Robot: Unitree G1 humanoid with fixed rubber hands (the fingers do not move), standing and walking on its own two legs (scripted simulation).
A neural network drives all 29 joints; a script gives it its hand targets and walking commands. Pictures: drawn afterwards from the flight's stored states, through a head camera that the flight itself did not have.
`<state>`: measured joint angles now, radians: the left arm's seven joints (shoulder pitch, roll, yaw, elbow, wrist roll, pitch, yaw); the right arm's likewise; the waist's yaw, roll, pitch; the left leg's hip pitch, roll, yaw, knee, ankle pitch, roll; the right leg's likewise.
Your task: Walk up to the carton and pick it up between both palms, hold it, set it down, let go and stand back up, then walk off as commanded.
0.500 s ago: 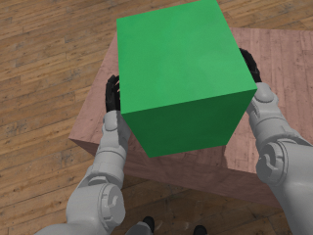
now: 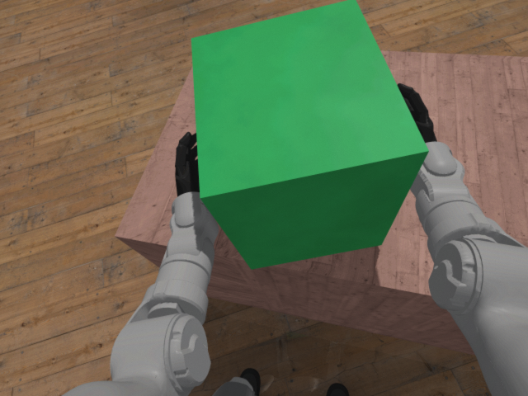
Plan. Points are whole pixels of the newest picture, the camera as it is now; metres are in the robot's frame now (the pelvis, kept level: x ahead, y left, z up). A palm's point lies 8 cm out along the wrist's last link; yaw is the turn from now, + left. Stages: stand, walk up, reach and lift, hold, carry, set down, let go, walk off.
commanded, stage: reach and lift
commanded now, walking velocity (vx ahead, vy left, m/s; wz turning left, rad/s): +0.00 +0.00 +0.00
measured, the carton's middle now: (296, 152) +0.49 +0.06 +0.00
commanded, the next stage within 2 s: none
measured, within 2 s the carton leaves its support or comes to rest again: leaves its support in 0.02 s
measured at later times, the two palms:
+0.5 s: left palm (184, 198) +0.36 +0.21 +0.04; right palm (413, 141) +0.48 -0.11 +0.06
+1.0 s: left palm (188, 208) +0.35 +0.20 +0.04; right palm (426, 147) +0.46 -0.12 +0.08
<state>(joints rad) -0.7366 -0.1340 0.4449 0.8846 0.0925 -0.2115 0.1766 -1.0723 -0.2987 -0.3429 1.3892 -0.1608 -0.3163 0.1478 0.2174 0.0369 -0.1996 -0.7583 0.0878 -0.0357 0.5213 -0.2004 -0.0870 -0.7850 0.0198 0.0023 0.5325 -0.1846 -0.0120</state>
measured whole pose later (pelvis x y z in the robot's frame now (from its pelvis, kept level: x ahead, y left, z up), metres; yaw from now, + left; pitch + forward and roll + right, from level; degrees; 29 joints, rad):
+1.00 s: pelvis -0.01 +0.00 +0.00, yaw +0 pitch +23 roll +0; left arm -0.66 -0.14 0.43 0.93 0.09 -0.19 0.20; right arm -1.07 -0.30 -0.21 1.54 -0.16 -0.37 0.08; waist 0.19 0.02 -0.29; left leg -0.74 0.09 -0.04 0.52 -0.18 -0.09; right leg -0.77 0.02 0.00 0.53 -0.16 -0.01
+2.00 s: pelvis -0.02 +0.02 +0.02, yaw +1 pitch +2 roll -1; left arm -0.76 0.00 0.31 0.82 0.09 0.24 0.15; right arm -0.95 -0.23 -0.11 1.17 0.07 0.08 -0.02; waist 0.04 0.00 -0.14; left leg -0.29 0.07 -0.04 0.46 -0.20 -0.07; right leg -0.27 0.00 -0.01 0.41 -0.16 0.02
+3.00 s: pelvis -0.02 +0.02 +0.02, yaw +2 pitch -3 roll -1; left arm -0.78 0.04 0.32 0.65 0.09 0.51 0.10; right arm -0.93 -0.20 -0.09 0.95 0.15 0.35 -0.10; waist -0.02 0.00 -0.13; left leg -0.21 0.06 -0.05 0.46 -0.21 -0.06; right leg -0.18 -0.01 -0.02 0.40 -0.17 0.02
